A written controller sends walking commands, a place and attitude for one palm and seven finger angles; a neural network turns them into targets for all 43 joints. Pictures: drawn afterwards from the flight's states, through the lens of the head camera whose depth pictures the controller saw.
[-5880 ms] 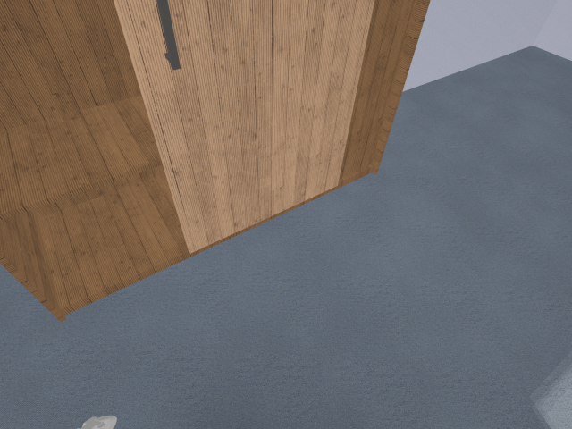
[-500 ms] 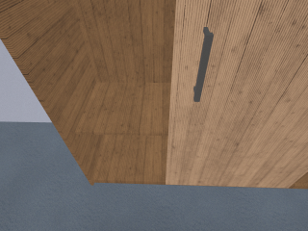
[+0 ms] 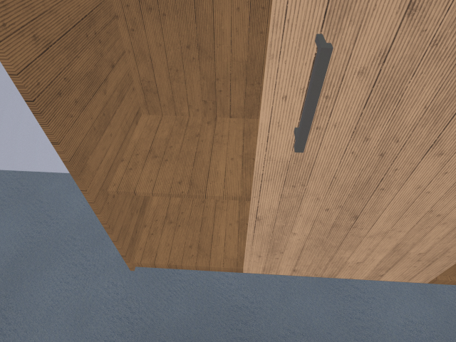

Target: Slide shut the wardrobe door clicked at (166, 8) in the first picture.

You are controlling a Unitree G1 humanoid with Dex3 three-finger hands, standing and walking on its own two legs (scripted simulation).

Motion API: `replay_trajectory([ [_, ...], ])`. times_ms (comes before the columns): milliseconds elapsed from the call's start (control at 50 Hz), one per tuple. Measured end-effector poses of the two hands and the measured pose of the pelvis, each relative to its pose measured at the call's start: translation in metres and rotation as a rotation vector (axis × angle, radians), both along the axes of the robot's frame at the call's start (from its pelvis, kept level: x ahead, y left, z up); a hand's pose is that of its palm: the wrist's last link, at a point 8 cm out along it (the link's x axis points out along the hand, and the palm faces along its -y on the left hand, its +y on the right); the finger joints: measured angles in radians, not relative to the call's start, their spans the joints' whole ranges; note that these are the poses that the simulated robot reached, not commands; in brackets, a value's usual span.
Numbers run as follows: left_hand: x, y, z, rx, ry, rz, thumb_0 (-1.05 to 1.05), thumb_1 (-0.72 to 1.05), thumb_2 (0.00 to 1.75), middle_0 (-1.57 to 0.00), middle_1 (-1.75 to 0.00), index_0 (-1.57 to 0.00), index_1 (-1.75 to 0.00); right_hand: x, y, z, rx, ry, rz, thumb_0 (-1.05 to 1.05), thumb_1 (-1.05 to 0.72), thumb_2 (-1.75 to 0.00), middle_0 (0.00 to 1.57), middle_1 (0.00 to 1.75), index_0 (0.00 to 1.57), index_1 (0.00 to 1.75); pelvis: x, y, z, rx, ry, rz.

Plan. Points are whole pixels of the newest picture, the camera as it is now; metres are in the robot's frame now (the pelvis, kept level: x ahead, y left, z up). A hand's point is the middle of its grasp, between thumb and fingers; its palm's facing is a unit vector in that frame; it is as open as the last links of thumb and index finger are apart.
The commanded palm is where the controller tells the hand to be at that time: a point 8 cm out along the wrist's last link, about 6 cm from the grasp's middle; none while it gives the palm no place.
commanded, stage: come to a stop and stand still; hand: right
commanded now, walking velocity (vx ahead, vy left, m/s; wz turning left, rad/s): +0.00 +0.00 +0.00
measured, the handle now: (308, 99) +0.51 -0.12 +0.19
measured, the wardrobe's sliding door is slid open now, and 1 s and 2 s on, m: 0.49 0.49 0.49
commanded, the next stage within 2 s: look again from close up in 0.80 s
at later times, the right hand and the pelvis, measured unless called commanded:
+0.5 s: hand out of the picture -0.06 -0.20 -0.17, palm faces +0.02 +0.99 -0.17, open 7.4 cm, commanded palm none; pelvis -0.03 -0.04 +0.01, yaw +1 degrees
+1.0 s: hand out of the picture -0.07 -0.19 -0.17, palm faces +0.02 +0.99 -0.15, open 7.4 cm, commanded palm none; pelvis -0.04 -0.05 +0.01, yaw +2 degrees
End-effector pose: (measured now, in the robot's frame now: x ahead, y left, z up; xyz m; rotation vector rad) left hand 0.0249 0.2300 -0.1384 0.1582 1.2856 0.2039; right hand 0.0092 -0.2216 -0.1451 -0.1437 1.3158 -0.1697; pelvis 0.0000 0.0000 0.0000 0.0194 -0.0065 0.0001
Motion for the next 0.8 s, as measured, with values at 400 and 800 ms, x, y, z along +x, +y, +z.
replay_trajectory([
  [400, -0.060, -0.042, 0.005, -0.030, 0.070, 0.000, 0.00, 0.92, 0.90, -0.19, -0.30, -0.20, -0.30, -0.051, -0.030, 0.004, 0.025, 0.061, 0.003, 0.00, -0.91, -0.90, 0.20, 0.29, 0.19, 0.30, -0.029, -0.035, 0.008, -0.006, -0.038, 0.008],
  [800, -0.121, -0.084, -0.002, -0.097, 0.194, 0.062, 0.00, 0.91, 0.90, -0.20, -0.30, -0.20, -0.30, -0.098, -0.029, 0.004, 0.052, 0.174, -0.009, 0.00, -0.91, -0.90, 0.20, 0.29, 0.19, 0.30, -0.042, -0.054, 0.007, -0.016, -0.028, 0.020],
])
